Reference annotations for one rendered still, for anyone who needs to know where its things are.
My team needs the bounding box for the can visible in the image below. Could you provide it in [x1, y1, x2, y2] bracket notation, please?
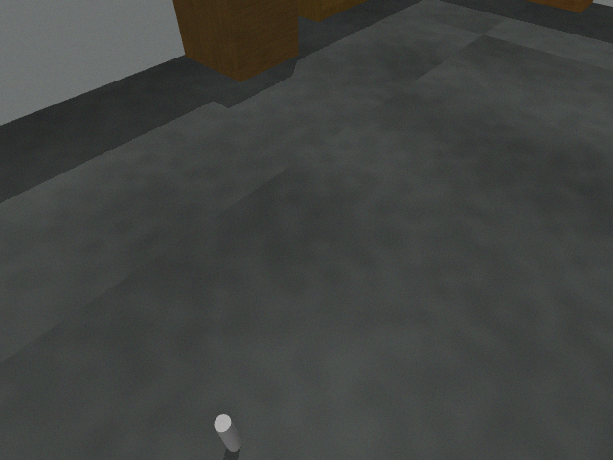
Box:
[214, 414, 241, 452]

